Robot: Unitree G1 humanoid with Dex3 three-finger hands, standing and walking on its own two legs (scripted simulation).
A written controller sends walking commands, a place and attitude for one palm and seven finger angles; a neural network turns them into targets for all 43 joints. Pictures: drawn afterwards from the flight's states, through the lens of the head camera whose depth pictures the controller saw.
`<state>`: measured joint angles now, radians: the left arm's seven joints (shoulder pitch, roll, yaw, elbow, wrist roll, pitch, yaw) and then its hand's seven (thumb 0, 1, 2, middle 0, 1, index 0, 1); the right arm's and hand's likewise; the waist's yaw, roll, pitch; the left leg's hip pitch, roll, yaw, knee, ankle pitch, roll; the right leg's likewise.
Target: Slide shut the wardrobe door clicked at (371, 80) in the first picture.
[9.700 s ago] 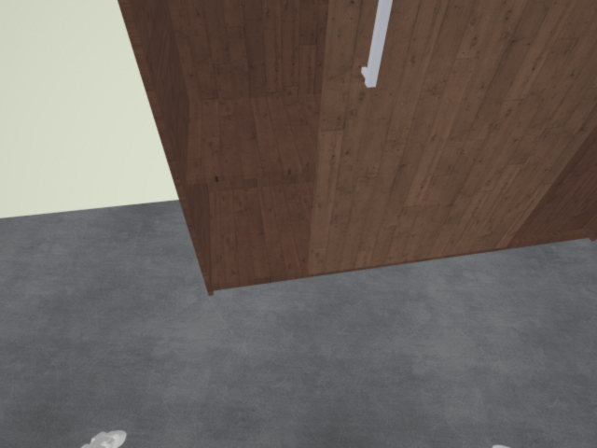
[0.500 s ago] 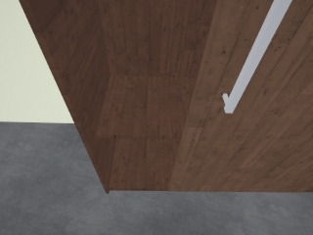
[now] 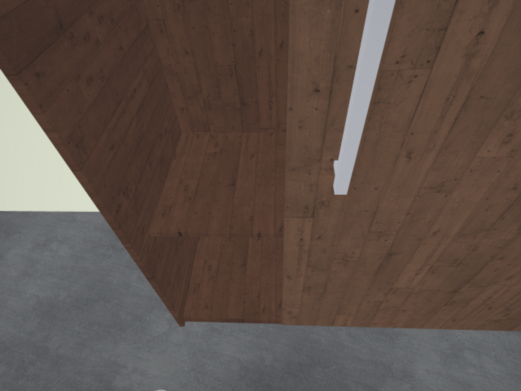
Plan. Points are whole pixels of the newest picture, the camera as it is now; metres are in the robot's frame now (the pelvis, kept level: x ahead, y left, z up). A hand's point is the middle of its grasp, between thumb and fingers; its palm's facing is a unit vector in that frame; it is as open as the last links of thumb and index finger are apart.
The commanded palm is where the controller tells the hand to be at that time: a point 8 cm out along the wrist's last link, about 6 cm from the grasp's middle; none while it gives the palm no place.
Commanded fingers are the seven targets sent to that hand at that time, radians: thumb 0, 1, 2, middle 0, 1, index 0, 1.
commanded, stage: come to a stop and stand still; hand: right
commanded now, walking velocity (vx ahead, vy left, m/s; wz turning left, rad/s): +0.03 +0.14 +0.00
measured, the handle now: (354, 105) +0.43 -0.12 +0.23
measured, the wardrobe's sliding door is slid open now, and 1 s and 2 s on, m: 0.37 0.37 0.37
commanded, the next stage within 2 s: look again from close up in 1.64 s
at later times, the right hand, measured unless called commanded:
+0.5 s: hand out of the picture -0.03 -0.10 -0.18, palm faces +0.07 +0.99 -0.09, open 7.4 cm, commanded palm none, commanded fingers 0.00 -0.90 -0.90 0.20 0.30 0.20 0.30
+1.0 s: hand out of the picture +0.02 -0.16 -0.19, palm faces +0.02 +0.98 -0.20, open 7.4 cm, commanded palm none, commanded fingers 0.00 -0.90 -0.90 0.20 0.30 0.20 0.30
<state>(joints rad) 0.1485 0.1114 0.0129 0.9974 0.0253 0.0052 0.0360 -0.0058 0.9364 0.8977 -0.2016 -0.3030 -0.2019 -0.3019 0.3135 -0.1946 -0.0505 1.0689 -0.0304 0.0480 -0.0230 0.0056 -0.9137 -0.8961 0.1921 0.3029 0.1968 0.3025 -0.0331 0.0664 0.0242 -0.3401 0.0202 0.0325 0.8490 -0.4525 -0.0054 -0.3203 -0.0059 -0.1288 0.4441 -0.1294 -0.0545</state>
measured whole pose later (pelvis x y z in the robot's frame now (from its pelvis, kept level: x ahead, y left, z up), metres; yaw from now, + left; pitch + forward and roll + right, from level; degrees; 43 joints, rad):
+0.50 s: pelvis +0.00 +0.03 +0.00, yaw -1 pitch -2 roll +0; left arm 0.36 0.08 -0.01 1.19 0.02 0.02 0.03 0.01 0.91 0.90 -0.20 -0.30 -0.20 -0.30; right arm 0.36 -0.08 0.01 1.14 0.00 -0.02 -0.04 0.01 -0.91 -0.90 0.19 0.30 0.20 0.30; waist 0.01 0.03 0.02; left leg -0.05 -0.05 0.07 0.39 -0.32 0.07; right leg -0.27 -0.04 -0.06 0.43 -0.13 0.01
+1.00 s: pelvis +0.03 +0.01 -0.01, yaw +1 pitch -1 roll +0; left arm 0.29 0.15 0.00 1.06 0.02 -0.02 0.05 0.02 0.93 0.90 -0.20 -0.30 -0.20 -0.30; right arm 0.35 -0.15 0.01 1.07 -0.01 -0.02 -0.06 0.01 -0.91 -0.90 0.20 0.30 0.20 0.30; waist 0.01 0.01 0.00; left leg -0.10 -0.03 0.03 0.53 -0.43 0.03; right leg -0.29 0.00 -0.07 0.61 -0.31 -0.04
